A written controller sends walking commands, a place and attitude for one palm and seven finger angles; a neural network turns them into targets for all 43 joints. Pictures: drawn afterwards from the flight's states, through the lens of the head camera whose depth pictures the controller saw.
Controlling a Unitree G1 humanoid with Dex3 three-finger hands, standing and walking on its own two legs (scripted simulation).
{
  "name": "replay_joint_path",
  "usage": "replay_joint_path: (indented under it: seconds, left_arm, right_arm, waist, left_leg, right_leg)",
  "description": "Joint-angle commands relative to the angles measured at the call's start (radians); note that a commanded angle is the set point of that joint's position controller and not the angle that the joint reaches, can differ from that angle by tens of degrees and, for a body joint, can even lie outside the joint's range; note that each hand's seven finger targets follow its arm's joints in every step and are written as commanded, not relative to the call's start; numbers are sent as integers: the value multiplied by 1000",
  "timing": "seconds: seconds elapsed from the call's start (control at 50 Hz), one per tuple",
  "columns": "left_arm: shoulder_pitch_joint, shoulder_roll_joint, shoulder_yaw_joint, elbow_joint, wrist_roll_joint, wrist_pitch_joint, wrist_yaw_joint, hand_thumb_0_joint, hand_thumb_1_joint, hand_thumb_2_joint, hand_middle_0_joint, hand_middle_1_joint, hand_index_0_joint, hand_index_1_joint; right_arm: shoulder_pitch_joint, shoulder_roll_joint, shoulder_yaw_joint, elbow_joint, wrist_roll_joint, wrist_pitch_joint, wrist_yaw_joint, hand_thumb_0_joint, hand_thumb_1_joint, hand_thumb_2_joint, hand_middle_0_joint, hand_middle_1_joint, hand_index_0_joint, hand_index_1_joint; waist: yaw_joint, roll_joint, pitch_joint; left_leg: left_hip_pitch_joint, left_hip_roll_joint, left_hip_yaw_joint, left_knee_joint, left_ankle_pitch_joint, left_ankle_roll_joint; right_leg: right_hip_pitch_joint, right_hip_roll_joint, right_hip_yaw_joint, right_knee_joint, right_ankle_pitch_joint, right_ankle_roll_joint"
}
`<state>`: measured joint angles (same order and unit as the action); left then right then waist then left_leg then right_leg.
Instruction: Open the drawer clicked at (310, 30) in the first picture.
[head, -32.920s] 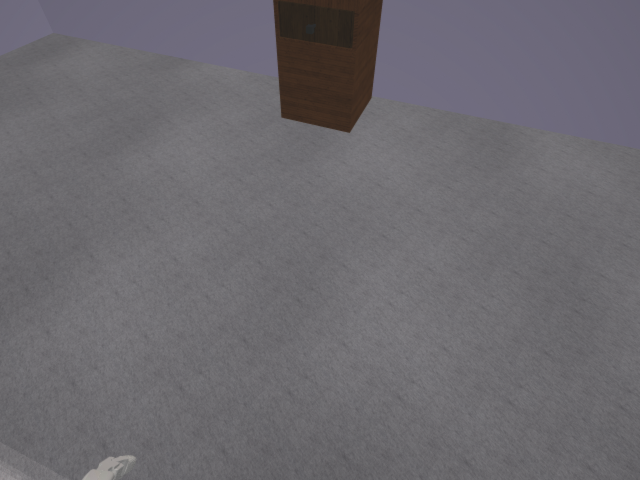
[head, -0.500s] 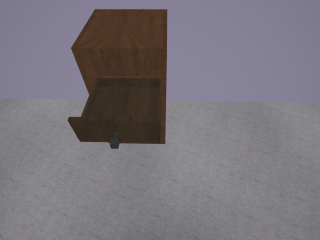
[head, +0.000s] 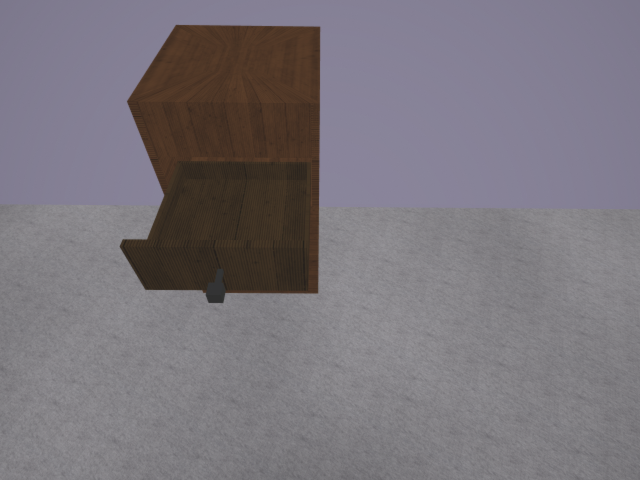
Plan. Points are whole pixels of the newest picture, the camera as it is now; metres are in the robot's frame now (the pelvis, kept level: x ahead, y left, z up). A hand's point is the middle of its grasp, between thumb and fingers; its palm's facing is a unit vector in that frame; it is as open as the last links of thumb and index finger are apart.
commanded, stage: look to check the result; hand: left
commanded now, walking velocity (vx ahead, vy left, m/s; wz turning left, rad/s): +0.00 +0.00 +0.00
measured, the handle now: (217, 285) +0.52 +0.25 -0.23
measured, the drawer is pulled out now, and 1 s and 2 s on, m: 0.30 0.30 0.30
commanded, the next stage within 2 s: stand and wait in 0.50 s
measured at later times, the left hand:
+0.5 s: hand out of the picture -0.01 +0.14 -0.17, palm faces +0.04 -0.98 -0.17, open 7.3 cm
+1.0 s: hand out of the picture +0.01 +0.14 -0.17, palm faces +0.04 -0.98 -0.19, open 7.3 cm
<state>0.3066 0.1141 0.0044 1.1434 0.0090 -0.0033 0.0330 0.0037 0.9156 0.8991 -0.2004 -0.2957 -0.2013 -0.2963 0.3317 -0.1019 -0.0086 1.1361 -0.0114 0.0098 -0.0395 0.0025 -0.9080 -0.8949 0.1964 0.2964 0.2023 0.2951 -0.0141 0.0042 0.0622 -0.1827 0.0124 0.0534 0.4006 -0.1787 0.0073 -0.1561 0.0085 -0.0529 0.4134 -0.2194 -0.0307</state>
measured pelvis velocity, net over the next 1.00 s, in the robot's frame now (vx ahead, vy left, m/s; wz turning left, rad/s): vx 0.03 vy -0.03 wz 0.00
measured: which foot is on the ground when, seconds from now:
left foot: down 0.00-1.00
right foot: down 0.00-1.00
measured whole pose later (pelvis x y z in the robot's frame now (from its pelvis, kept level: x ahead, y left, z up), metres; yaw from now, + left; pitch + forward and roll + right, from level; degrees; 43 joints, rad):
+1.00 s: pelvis +0.03 -0.03 +0.00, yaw +0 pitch -2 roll +0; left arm 0.29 0.11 0.01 1.15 0.01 -0.01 0.04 0.00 0.91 0.90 -0.20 -0.30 -0.20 -0.30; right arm 0.28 -0.11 -0.01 1.14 -0.01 0.01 -0.05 0.00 -0.91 -0.89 0.20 0.30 0.20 0.30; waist -0.01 0.02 0.07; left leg -0.14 0.05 0.04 0.38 -0.21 -0.03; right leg -0.10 0.05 -0.06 0.38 -0.25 -0.06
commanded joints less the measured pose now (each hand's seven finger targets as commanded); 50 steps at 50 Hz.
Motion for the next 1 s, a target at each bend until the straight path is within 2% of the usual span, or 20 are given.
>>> replay_joint_path:
  seconds: [0.0, 0.04, 0.06, 0.14, 0.16, 0.34, 0.46, 0.54, 0.56, 0.64, 0.74, 0.78, 0.8, 0.86, 0.98]
  left_arm:
    - [86, 92, 16, -8, -1, -13, 10, 0, 900, 900, -200, -300, -200, -300]
    - [90, 91, 16, -7, -2, -13, 10, 0, 900, 900, -200, -300, -200, -300]
    - [97, 89, 17, -7, 0, -15, 11, 0, 900, 900, -200, -300, -200, -300]
    - [94, 87, 16, -4, -2, -14, 11, 0, 900, 900, -200, -300, -200, -300]
    - [101, 86, 15, -2, -1, -15, 12, 0, 900, 900, -200, -300, -200, -300]
    - [88, 86, 17, -3, -1, -15, 13, 0, 900, 900, -200, -300, -200, -300]
    - [87, 86, 18, -4, 1, -18, 15, 0, 900, 900, -200, -300, -200, -300]
    - [78, 88, 20, -2, -1, -17, 14, 0, 900, 900, -200, -300, -200, -300]
    - [83, 88, 20, -3, 1, -18, 16, 0, 900, 900, -200, -300, -200, -300]
    - [73, 91, 20, -2, -2, -18, 14, 0, 900, 900, -200, -300, -200, -300]
    - [76, 97, 23, -4, -3, -20, 15, 0, 900, 900, -200, -300, -200, -300]
    - [74, 96, 23, -4, -2, -21, 17, 0, 900, 900, -200, -300, -200, -300]
    - [73, 95, 24, -6, -2, -21, 17, 0, 900, 900, -200, -300, -200, -300]
    - [79, 102, 25, -6, -1, -22, 18, 0, 900, 900, -200, -300, -200, -300]
    - [81, 102, 25, -6, -2, -21, 19, 0, 900, 900, -200, -300, -200, -300]
  right_arm:
    - [87, -70, -9, -14, -2, -12, -4, 0, -900, -900, 200, 300, 200, 300]
    - [83, -71, -8, -13, -2, -12, -4, 0, -900, -900, 200, 300, 200, 300]
    - [81, -71, -11, -18, 0, -12, -5, 0, -900, -900, 200, 300, 200, 300]
    - [78, -72, -10, -12, -1, -12, -6, 0, -900, -900, 200, 300, 200, 300]
    - [72, -73, -11, -15, 1, -11, -6, 0, -900, -900, 200, 300, 200, 300]
    - [62, -72, -10, -13, -1, -10, -6, 0, -900, -900, 200, 300, 200, 300]
    - [50, -77, -11, -14, 1, -12, -7, 0, -900, -900, 200, 300, 200, 300]
    - [49, -74, -8, -9, -1, -13, -9, 0, -900, -900, 200, 300, 200, 300]
    - [46, -76, -11, -13, 0, -13, -8, 0, -900, -900, 200, 300, 200, 300]
    - [47, -79, -9, -9, -2, -12, -9, 0, -900, -900, 200, 300, 200, 300]
    - [43, -84, -11, -10, -1, -13, -11, 0, -900, -900, 200, 300, 200, 300]
    - [42, -83, -13, -9, -1, -12, -11, 0, -900, -900, 200, 300, 200, 300]
    - [44, -83, -12, -8, -1, -13, -11, 0, -900, -900, 200, 300, 200, 300]
    - [45, -84, -12, -10, 1, -12, -11, 0, -900, -900, 200, 300, 200, 300]
    - [41, -84, -13, -7, 0, -10, -12, 0, -900, -900, 200, 300, 200, 300]
  waist:
    - [4, 1, 47]
    - [5, 14, 50]
    - [7, -7, 41]
    - [6, 4, 44]
    - [7, -14, 49]
    - [4, -2, 49]
    - [6, -16, 34]
    - [6, 10, 39]
    - [7, -7, 38]
    - [6, 2, 35]
    - [6, -18, 13]
    - [5, -18, 18]
    - [5, 5, 16]
    - [7, -22, 13]
    - [6, -18, 29]
  left_leg:
    - [-2, 74, -97, -81, -21, 27]
    - [2, 73, -94, -79, -13, 25]
    - [13, 80, -95, -75, 4, 27]
    - [15, 77, -91, -75, 13, 25]
    - [23, 82, -89, -70, 18, 26]
    - [24, 80, -85, -70, 18, 22]
    - [41, 86, -80, -60, 64, 20]
    - [35, 83, -78, -65, 68, 18]
    - [41, 86, -79, -60, 79, 18]
    - [39, 83, -75, -63, 70, 16]
    - [56, 85, -70, -55, 96, 14]
    - [59, 87, -69, -54, 103, 13]
    - [57, 86, -66, -53, 105, 12]
    - [62, 88, -66, -50, 115, 12]
    - [59, 86, -59, -49, 101, 9]
  right_leg:
    - [-68, -91, 105, -119, -17, -23]
    - [-71, -93, 106, -120, -10, -24]
    - [-72, -90, 104, -118, 0, -23]
    - [-65, -92, 107, -117, 14, -23]
    - [-80, -91, 104, -119, 14, -23]
    - [-68, -93, 108, -126, 19, -21]
    - [-54, -93, 104, -119, 78, -19]
    - [-42, -96, 104, -123, 87, -20]
    - [-44, -94, 102, -122, 102, -19]
    - [-31, -97, 105, -127, 100, -19]
    - [-12, -100, 104, -123, 164, -16]
    - [-12, -101, 101, -120, 183, -15]
    - [-8, -101, 106, -121, 188, -15]
    - [-1, -99, 104, -119, 220, -12]
    - [-1, -101, 106, -129, 226, -7]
